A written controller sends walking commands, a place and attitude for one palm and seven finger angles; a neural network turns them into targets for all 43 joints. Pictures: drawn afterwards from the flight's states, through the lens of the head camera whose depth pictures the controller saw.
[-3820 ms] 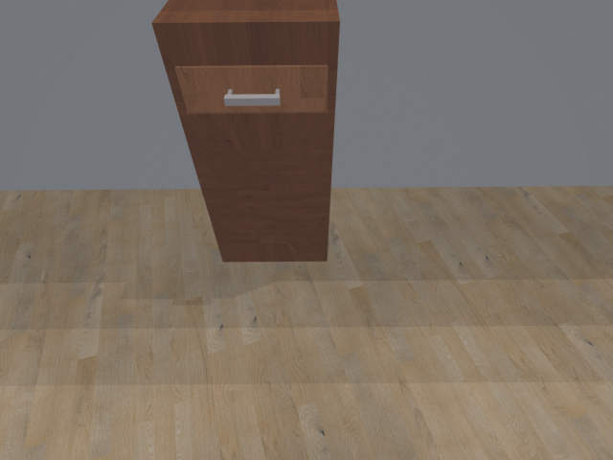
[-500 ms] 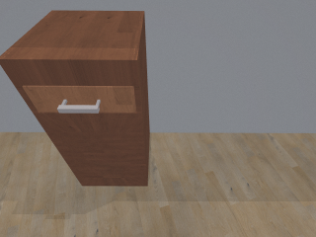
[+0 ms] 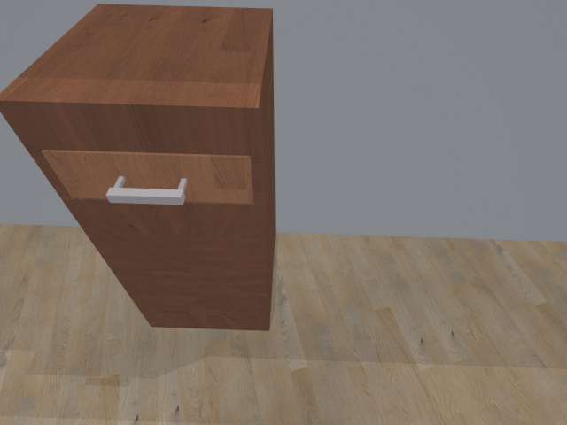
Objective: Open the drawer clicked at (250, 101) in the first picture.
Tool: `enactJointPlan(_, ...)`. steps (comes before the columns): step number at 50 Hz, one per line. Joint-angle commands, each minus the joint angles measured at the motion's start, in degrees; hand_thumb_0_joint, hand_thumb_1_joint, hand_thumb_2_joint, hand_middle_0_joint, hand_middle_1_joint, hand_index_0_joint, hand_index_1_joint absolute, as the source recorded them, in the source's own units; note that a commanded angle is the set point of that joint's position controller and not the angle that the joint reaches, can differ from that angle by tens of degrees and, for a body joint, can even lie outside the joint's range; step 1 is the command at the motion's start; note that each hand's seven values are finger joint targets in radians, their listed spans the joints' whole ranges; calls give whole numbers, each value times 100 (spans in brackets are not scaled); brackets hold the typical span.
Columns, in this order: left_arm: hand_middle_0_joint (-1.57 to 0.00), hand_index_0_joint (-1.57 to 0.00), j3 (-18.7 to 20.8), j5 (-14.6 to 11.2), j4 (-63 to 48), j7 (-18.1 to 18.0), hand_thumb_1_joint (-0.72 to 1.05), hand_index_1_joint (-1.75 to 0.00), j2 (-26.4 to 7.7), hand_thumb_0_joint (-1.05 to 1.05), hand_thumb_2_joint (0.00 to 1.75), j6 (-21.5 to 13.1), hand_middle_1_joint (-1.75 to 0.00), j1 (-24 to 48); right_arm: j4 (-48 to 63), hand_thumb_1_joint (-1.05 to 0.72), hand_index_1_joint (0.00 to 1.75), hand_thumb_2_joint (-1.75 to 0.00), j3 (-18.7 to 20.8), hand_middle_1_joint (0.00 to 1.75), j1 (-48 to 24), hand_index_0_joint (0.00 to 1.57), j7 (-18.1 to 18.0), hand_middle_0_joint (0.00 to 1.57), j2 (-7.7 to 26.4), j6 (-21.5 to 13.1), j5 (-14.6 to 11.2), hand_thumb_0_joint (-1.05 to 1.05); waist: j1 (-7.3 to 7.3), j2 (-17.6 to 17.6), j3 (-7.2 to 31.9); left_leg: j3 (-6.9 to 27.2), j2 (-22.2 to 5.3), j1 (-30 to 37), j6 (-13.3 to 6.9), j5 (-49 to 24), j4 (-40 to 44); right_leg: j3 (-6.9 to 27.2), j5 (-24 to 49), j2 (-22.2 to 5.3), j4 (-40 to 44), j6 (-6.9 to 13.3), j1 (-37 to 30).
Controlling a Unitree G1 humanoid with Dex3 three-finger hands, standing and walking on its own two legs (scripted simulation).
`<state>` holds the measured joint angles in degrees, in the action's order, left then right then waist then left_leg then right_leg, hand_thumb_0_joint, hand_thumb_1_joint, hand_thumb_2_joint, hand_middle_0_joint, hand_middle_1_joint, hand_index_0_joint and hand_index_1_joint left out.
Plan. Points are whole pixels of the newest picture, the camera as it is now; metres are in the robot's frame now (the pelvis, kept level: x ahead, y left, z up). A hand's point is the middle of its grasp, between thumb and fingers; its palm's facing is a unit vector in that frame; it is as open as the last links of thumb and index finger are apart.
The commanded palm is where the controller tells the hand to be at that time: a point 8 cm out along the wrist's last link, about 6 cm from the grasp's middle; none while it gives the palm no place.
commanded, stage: come to a stop and stand still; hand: left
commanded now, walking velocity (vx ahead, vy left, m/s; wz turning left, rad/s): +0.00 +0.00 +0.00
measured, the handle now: (149, 189) +0.52 +0.29 -0.01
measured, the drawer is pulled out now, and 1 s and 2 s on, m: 0.00 0.00 0.00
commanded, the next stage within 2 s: look again from close up in 0.16 s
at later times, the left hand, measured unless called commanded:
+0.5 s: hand out of the picture +0.01 +0.20 -0.19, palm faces +0.01 -0.98 -0.21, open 7.4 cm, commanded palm none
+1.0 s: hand out of the picture -0.12 +0.23 -0.18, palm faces +0.07 -0.98 -0.21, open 7.4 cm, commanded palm none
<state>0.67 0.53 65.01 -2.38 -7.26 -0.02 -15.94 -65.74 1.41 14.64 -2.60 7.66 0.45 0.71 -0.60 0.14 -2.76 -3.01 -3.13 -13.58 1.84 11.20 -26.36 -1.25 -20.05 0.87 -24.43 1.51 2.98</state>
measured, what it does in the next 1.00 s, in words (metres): shifts its weight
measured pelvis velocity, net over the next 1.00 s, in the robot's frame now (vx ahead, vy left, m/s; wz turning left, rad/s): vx -0.06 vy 0.04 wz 0.01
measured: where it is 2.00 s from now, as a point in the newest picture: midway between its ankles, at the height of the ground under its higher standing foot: outside the picture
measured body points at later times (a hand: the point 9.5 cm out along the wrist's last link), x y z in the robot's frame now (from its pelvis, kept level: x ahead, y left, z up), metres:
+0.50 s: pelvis -0.01 +0.03 -0.01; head -0.01 +0.04 +0.44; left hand +0.01 +0.25 -0.17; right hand +0.03 -0.21 -0.15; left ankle +0.03 +0.14 -0.74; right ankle -0.07 -0.10 -0.74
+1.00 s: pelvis -0.06 +0.04 +0.00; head -0.07 +0.06 +0.45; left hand -0.12 +0.28 -0.16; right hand -0.04 -0.20 -0.15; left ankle +0.02 +0.14 -0.73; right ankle -0.07 -0.10 -0.74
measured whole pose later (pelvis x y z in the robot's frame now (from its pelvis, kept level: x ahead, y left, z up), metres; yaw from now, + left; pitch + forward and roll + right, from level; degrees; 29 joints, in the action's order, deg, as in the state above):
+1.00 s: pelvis -0.06 +0.04 +0.00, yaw +1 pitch -1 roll +0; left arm 0.8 1.6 59.7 -1.6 -11.4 1.1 -26.0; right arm -59.0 1.5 17.7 0.2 10.4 2.4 1.3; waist 1.3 1.3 1.4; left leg -2.7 0.2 -22.2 -1.1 18.7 -34.9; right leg -0.4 -19.2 -1.8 -29.4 -0.2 10.8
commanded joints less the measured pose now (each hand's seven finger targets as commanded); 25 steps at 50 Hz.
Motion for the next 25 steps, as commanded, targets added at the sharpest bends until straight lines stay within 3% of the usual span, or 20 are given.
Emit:
enactJointPlan(1,-20,-20,120,2,-109,-17,90,-30,-594,0,90,-84,-30,-420,131,-90,30,-90,81,30,369,20,1,20,548,-82,4,0,-6,69,-118,274,-391,667,-208,-1410,200,359,2038,-667,502,7,741)
enactJointPlan(12,-20,-20,105,1,-122,-3,90,-30,-687,0,90,-97,-30,-392,206,-90,30,-90,66,30,143,20,13,20,677,-92,8,0,12,28,-78,291,-386,788,-219,-1479,284,367,2033,-683,582,-19,673)
enactJointPlan(13,-20,-20,46,125,-102,-237,90,-30,-722,0,90,-296,-30,-949,694,-90,30,-90,51,30,-442,20,94,20,805,-201,-36,0,274,62,-142,-46,-325,482,-143,-1706,-1196,972,4584,-973,625,-334,1115)
enactJointPlan(14,-20,-20,86,104,-353,-232,90,-30,-957,0,90,-324,-30,-540,1036,-90,30,-90,-5,30,-194,20,148,20,624,-147,-7,0,-123,3,-103,-14,-117,-77,-135,-636,-871,829,5161,-1098,219,-142,563)
enactJointPlan(15,-20,-20,75,86,-478,-201,90,-30,-946,0,90,-350,-30,-544,902,-90,30,-90,-16,30,69,20,119,20,447,-162,40,0,-74,262,459,-49,-19,71,-263,-380,-559,755,5785,-1063,-241,-14,93)
enactJointPlan(16,-20,-20,60,48,-542,-189,90,-30,-969,0,90,-338,-30,-496,874,-90,30,-90,17,30,208,20,118,20,586,-174,32,0,-105,807,741,13,-16,52,-315,-561,-539,542,5547,-919,-413,21,-67)
enactJointPlan(17,-20,-20,69,38,-635,-192,90,-30,-876,0,90,-320,-30,-502,924,-90,30,-90,42,30,331,20,108,20,693,-195,33,0,-98,995,934,71,-86,141,-350,-1088,-570,428,5265,-814,-521,30,-116)
enactJointPlan(18,-20,-20,84,40,-714,-189,90,-30,-848,0,90,-292,-30,-595,959,-90,30,-90,57,30,323,20,98,20,747,-210,12,0,-38,906,1002,105,-153,248,-375,-1605,-619,452,4934,-740,-554,33,-43)
enactJointPlan(19,-20,-20,70,38,-770,-179,90,-30,-840,0,90,-239,-30,-618,937,-90,30,-90,52,30,347,20,93,20,800,-207,21,0,-24,508,886,119,-211,347,-407,-2024,-667,401,4336,-659,-588,41,140)
enactJointPlan(21,-20,-20,81,43,-847,-155,90,-30,-848,0,90,-172,-30,-701,978,-90,30,-90,57,30,244,20,86,20,792,-178,12,0,41,64,484,217,-302,316,-410,-2295,-675,400,3251,-603,-462,57,628)
enactJointPlan(24,-20,-20,48,63,-931,-118,90,-30,-820,0,90,-73,-30,-678,1002,-90,30,-90,60,30,202,20,90,20,877,-144,24,0,74,-359,27,477,-418,117,-483,-1942,-393,376,1494,-424,-309,70,1013)
enactJointPlan(25,-20,-20,52,59,-956,-104,90,-30,-862,0,90,-49,-30,-684,1024,-90,30,-90,66,30,173,20,93,20,925,-136,26,0,88,-303,-51,544,-444,3,-503,-1610,-292,349,1103,-388,-277,59,1077)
